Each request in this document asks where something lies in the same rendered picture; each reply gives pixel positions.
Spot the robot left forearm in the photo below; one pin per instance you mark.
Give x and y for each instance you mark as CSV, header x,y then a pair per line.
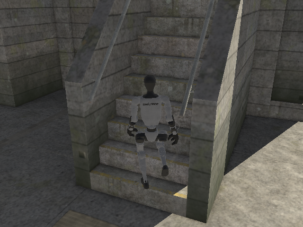
x,y
131,125

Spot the robot right forearm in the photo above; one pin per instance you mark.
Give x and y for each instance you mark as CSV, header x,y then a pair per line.
x,y
173,126

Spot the robot torso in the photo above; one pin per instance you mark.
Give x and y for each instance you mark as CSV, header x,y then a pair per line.
x,y
151,115

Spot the left robot shin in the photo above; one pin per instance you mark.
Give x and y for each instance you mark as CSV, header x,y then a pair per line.
x,y
142,165

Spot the robot right hand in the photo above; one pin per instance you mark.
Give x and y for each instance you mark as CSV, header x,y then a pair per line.
x,y
175,137

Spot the robot left hand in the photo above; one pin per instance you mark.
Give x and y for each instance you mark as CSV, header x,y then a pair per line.
x,y
129,132

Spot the right robot upper arm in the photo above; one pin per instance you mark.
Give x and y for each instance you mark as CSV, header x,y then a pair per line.
x,y
167,108

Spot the left robot upper arm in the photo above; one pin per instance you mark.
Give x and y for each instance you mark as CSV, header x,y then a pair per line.
x,y
134,108

